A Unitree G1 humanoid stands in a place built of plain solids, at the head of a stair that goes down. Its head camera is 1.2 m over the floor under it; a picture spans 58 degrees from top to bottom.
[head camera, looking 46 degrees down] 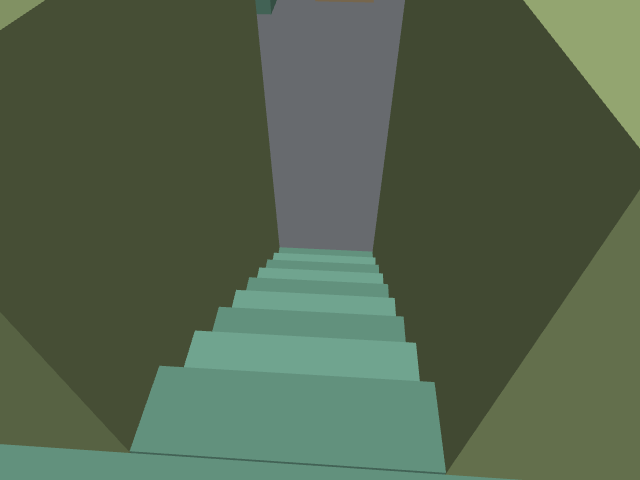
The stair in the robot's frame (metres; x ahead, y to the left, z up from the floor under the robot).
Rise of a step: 0.20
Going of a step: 0.25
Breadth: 0.84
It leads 4 degrees to the right of straight ahead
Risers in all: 9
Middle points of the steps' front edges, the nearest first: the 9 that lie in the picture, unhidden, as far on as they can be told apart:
0.61 0.07 0.00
0.86 0.06 -0.20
1.10 0.04 -0.40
1.35 0.03 -0.60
1.60 0.01 -0.80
1.85 0.00 -1.00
2.10 -0.02 -1.20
2.34 -0.04 -1.40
2.59 -0.05 -1.60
